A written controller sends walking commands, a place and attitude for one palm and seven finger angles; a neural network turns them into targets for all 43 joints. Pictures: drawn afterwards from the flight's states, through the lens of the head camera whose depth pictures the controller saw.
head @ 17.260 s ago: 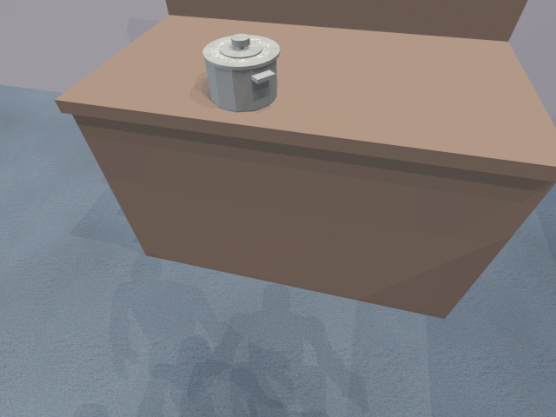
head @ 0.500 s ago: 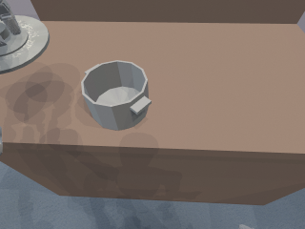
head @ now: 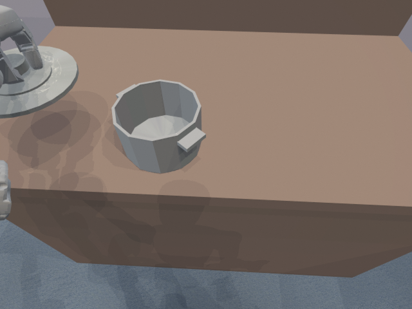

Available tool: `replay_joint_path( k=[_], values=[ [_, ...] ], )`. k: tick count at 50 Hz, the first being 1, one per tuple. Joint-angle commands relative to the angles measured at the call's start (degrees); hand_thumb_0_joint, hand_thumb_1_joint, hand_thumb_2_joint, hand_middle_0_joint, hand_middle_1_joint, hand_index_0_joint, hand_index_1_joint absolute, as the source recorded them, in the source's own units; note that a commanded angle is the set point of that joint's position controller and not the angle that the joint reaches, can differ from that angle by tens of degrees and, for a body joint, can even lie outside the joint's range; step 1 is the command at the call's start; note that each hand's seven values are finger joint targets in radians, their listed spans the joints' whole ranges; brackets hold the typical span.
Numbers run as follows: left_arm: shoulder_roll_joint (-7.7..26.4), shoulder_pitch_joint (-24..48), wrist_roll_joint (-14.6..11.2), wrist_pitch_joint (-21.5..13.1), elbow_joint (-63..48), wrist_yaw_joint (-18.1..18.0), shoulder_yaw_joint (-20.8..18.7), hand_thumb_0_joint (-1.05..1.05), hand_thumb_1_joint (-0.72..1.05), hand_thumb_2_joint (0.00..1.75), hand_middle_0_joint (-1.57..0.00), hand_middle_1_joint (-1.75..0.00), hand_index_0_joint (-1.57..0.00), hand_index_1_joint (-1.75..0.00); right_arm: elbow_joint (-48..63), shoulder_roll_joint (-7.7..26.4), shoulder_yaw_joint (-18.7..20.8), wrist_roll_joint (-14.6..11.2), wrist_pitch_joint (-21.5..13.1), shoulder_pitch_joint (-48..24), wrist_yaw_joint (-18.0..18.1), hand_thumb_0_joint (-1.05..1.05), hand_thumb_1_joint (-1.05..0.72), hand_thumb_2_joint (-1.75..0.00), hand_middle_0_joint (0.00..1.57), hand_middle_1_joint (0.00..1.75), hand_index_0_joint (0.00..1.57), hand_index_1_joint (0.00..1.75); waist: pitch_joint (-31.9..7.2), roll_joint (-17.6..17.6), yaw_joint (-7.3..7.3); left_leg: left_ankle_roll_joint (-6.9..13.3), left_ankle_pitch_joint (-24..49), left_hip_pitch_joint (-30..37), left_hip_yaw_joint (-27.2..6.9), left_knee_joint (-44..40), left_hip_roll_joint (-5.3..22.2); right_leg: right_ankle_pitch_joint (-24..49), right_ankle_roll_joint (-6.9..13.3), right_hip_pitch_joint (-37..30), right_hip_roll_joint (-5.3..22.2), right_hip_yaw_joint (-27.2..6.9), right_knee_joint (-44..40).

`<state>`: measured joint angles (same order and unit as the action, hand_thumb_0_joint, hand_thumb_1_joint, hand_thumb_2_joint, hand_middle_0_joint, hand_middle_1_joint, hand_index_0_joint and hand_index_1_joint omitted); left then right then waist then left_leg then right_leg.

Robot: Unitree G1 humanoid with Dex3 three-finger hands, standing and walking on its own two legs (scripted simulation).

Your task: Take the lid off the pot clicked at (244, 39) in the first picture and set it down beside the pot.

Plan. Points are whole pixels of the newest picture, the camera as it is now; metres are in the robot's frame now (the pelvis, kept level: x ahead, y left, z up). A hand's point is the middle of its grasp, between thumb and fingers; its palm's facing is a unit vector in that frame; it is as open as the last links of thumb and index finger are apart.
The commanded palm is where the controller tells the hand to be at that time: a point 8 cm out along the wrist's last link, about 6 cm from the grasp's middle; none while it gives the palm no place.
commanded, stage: lower the lid onto the table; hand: left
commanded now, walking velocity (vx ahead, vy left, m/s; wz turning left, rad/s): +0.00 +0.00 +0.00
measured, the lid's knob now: (12, 65) +0.49 +0.32 +0.22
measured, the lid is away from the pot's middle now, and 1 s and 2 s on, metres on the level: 0.23 0.23 0.22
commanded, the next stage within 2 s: none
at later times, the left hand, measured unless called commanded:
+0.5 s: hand (18, 80) +0.46 +0.31 +0.21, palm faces -0.32 -0.14 -0.94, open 7.0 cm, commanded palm +0.47 +0.31 +0.27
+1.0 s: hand (31, 93) +0.47 +0.31 +0.17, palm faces -0.37 -0.15 -0.92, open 6.9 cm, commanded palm +0.48 +0.31 +0.24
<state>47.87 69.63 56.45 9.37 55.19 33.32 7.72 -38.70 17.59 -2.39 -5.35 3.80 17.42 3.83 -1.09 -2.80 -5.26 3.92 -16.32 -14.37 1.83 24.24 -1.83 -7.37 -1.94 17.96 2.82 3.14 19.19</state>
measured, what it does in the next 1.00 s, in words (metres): stands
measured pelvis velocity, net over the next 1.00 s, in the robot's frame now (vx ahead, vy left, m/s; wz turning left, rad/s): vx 0.01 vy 0.01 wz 0.00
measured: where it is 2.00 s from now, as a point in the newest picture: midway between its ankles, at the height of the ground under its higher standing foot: outside the picture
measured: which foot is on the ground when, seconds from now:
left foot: down 0.00-1.00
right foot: down 0.00-1.00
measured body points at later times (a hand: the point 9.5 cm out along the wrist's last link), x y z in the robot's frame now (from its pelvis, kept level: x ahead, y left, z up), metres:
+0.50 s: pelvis +0.00 +0.00 +0.00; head +0.05 +0.00 +0.45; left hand +0.48 +0.31 +0.26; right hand +0.04 -0.28 -0.12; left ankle -0.05 +0.07 -0.74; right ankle +0.02 -0.16 -0.74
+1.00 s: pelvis +0.01 +0.01 +0.00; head +0.07 +0.02 +0.44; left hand +0.49 +0.32 +0.22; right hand +0.04 -0.27 -0.12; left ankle -0.05 +0.07 -0.74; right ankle +0.02 -0.15 -0.74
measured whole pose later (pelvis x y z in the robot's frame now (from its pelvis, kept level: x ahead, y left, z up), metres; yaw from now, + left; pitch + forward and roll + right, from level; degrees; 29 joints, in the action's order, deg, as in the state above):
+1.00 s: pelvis +0.01 +0.01 +0.00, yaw +0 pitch +8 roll -2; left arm 46.3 64.7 54.9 2.1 60.9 30.0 4.7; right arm -40.1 17.2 -1.3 -4.6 3.9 19.6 3.3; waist -2.0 -2.4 -6.7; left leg 4.8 -17.9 -16.5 1.9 25.9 -2.1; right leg -8.0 -1.9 19.6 2.9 2.8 19.6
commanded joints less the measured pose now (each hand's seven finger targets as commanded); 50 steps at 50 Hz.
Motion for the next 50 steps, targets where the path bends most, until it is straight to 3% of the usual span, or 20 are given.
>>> replay_joint_path(
  k=[1,3,6,8,10,12,15,18,22,25,29,31,34,35,36,37,39,42,48,50],
  values=[
    [17.13,33.79,1.06,-0.7,-9.94,-3.83,-5.1,0.0,0.58,1.11,-0.84,-0.98,-0.95,-1.0,4.33,8.87,2.97,0.23,-2.19,2.55,1.03,0.0,-0.9,-0.9,0.2,0.3,0.2,0.3,-22.64,-3.61,-0.96,-0.11,29.58,9.07,-3.34,-0.49,1.09,14.78,4.0,-10.26,-3.74,0.45,1.7],
    [18.58,34.06,1.0,-1.7,-10.27,-4.18,-5.85,0.0,0.58,1.11,-0.84,-0.98,-0.95,-1.0,4.01,9.31,3.07,0.48,-1.95,3.33,0.8,0.0,-0.9,-0.9,0.2,0.3,0.2,0.3,-23.8,-3.5,-0.67,-0.46,29.41,8.46,-3.2,-0.9,1.17,15.05,3.98,-11.33,-3.76,0.27,1.87],
    [17.24,35.09,0.79,-1.87,-12.16,-4.26,-5.61,0.0,0.58,1.11,-0.84,-0.98,-0.95,-1.0,4.49,8.89,3.44,0.55,-2.32,2.69,0.8,0.0,-0.9,-0.9,0.2,0.3,0.2,0.3,-24.8,-6.07,-0.79,-0.27,33.98,10.9,-3.87,0.13,1.16,16.85,4.21,-10.5,-3.74,0.19,2.12],
    [20.46,33.25,0.9,-2.33,-12.76,-4.68,-8.22,0.0,0.58,1.11,-0.84,-0.98,-0.95,-1.0,4.7,9.22,3.43,0.72,-2.11,3.17,0.47,0.0,-0.9,-0.9,0.2,0.3,0.2,0.3,-25.5,-5.0,-0.33,-0.65,34.12,10.49,-4.06,-0.05,1.19,16.59,4.08,-11.42,-3.87,0.12,2.08],
    [17.33,32.19,0.51,-2.3,-10.08,-4.38,-6.0,0.0,0.58,1.11,-0.84,-0.98,-0.95,-1.0,4.51,9.01,3.4,0.47,-1.87,3.16,0.53,0.0,-0.9,-0.9,0.2,0.3,0.2,0.3,-23.5,-4.37,-0.74,-0.28,32.46,9.39,-3.68,-0.16,1.13,16.31,4.04,-10.59,-3.78,0.39,1.92],
    [18.37,29.25,-0.22,-2.7,-7.86,-4.6,-6.65,0.0,0.58,1.11,-0.84,-0.98,-0.95,-1.0,4.24,9.84,3.66,0.39,-1.55,3.77,0.31,0.0,-0.9,-0.9,0.2,0.3,0.2,0.3,-21.89,-4.21,-0.86,-0.55,30.9,8.13,-3.32,-0.3,1.04,15.76,4.2,-10.08,-3.58,0.46,1.64],
    [17.9,32.39,0.48,-3.25,-8.55,-4.54,-5.99,0.0,0.58,1.11,-0.84,-0.98,-0.95,-1.0,4.23,9.28,3.56,0.41,-1.32,3.6,0.59,0.0,-0.9,-0.9,0.2,0.3,0.2,0.3,-22.79,-3.54,-1.09,0.11,29.55,8.21,-3.01,-0.27,0.99,15.75,3.95,-10.51,-3.78,0.2,1.86],
    [22.22,33.89,0.57,-4.21,-13.56,-5.32,-9.26,0.0,0.58,1.11,-0.84,-0.98,-0.95,-1.0,4.59,9.55,3.87,0.85,-1.52,3.9,0.46,0.0,-0.9,-0.9,0.2,0.3,0.2,0.3,-27.29,-6.76,-0.37,-0.34,33.82,10.86,-3.78,0.32,1.12,17.28,4.1,-11.84,-3.79,-0.28,2.26],
    [18.59,29.32,-0.81,-4.31,-8.87,-5.11,-7.25,0.0,0.58,1.11,-0.84,-0.98,-0.95,-1.0,3.99,9.68,4.13,0.42,-1.27,4.48,0.46,0.0,-0.9,-0.9,0.2,0.3,0.2,0.3,-24.14,-5.78,-1.2,-0.5,35.69,10.56,-3.77,0.65,1.31,17.68,3.99,-9.74,-3.76,0.39,1.75],
    [17.95,28.72,-0.31,-4.4,-6.74,-5.04,-6.76,0.0,0.58,1.11,-0.84,-0.98,-0.95,-1.0,3.67,9.39,3.78,0.47,-1.2,4.51,0.52,0.0,-0.9,-0.9,0.2,0.3,0.2,0.3,-22.38,-4.31,-1.32,-0.02,31.44,8.82,-3.25,0.61,1.1,15.92,3.86,-9.1,-3.99,0.35,1.9],
    [16.39,32.92,-0.5,-5.03,-10.02,-5.27,-5.31,0.0,0.58,1.11,-0.84,-0.98,-0.95,-1.0,3.37,9.22,4.09,0.63,-1.47,4.5,0.75,0.0,-0.9,-0.9,0.2,0.3,0.2,0.3,-24.53,-7.67,-1.94,-0.16,33.55,11.77,-3.8,1.32,1.28,15.8,3.96,-7.5,-4.15,0.33,1.81],
    [18.02,30.04,-0.6,-5.27,-6.71,-5.29,-6.78,0.0,0.58,1.11,-0.84,-0.98,-0.95,-1.0,2.92,9.47,3.82,0.54,-1.5,5.15,0.89,0.0,-0.9,-0.9,0.2,0.3,0.2,0.3,-23.23,-4.05,-1.65,-0.05,31.92,9.24,-3.69,1.01,1.14,16.0,3.85,-8.76,-4.25,0.46,2.03],
    [16.43,34.3,-1.02,-6.07,-12.88,-5.72,-5.54,0.0,0.58,1.11,-0.84,-0.98,-0.95,-1.0,3.09,9.21,4.21,0.8,-1.86,4.73,0.92,0.0,-0.9,-0.9,0.2,0.3,0.2,0.3,-27.03,-9.6,-1.91,-0.96,38.19,14.33,-4.68,1.66,1.6,16.88,3.98,-7.31,-4.23,0.48,2.14],
    [15.51,31.29,-0.95,-5.81,-9.08,-5.66,-5.57,0.0,0.58,1.11,-0.84,-0.98,-0.95,-1.0,2.68,9.15,4.27,0.89,-2.03,5.39,0.99,0.0,-0.9,-0.9,0.2,0.3,0.2,0.3,-25.2,-7.45,-2.06,-0.71,37.95,13.54,-4.5,2.04,1.62,16.56,3.83,-6.52,-4.41,0.54,2.05],
    [17.43,30.24,-0.92,-5.87,-7.7,-5.69,-6.98,0.0,0.58,1.11,-0.84,-0.98,-0.95,-1.0,2.27,9.57,4.04,0.77,-1.81,5.65,0.89,0.0,-0.9,-0.9,0.2,0.3,0.2,0.3,-24.07,-6.1,-1.78,-0.78,36.66,11.81,-4.45,1.72,1.5,16.62,3.83,-7.21,-4.41,0.63,2.13],
    [17.52,28.74,-1.53,-6.09,-7.11,-5.88,-6.99,0.0,0.58,1.11,-0.84,-0.98,-0.95,-1.0,2.32,10.08,4.2,0.87,-1.77,5.81,0.81,0.0,-0.9,-0.9,0.2,0.3,0.2,0.3,-24.13,-6.94,-1.74,-1.23,37.39,11.81,-4.42,1.75,1.48,16.95,4.05,-6.92,-4.22,0.7,2.11],
    [15.86,28.19,-1.17,-6.23,-4.09,-5.61,-5.81,0.0,0.58,1.11,-0.84,-0.98,-0.95,-1.0,2.14,9.6,3.99,0.74,-1.5,5.58,0.76,0.0,-0.9,-0.9,0.2,0.3,0.2,0.3,-22.18,-3.82,-2.07,-0.25,33.35,8.72,-3.63,1.64,1.11,16.89,3.73,-7.52,-4.29,0.46,2.23],
    [18.07,31.68,-1.51,-6.96,-10.23,-6.38,-7.02,0.0,0.58,1.11,-0.84,-0.98,-0.95,-1.0,2.61,10.01,4.49,0.98,-1.45,5.34,0.54,0.0,-0.9,-0.9,0.2,0.3,0.2,0.3,-26.13,-9.29,-1.6,-1.61,39.92,13.14,-4.74,2.13,1.6,17.87,4.22,-6.85,-4.18,0.55,2.71],
    [16.97,28.43,-1.32,-7.36,-8.65,-6.49,-7.64,0.0,0.58,1.11,-0.84,-0.98,-0.95,-1.0,2.8,9.61,4.55,1.11,-1.28,5.93,0.12,0.0,-0.9,-0.9,0.2,0.3,0.2,0.3,-25.96,-6.31,-1.51,-1.56,40.48,12.63,-5.2,2.42,1.56,17.55,3.76,-6.52,-4.48,0.48,2.74],
    [14.47,27.86,-1.59,-7.17,-6.19,-6.25,-5.81,0.0,0.58,1.11,-0.84,-0.98,-0.95,-1.0,2.38,9.49,4.47,0.86,-1.02,5.92,0.09,0.0,-0.9,-0.9,0.2,0.3,0.2,0.3,-23.17,-5.64,-1.94,-1.41,38.68,11.39,-5.16,2.18,1.56,16.61,3.8,-5.12,-4.52,0.9,2.74]
  ],
)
